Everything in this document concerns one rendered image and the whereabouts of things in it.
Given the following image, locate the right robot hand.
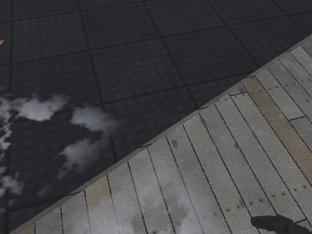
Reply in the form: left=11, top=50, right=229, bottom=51
left=251, top=214, right=312, bottom=234

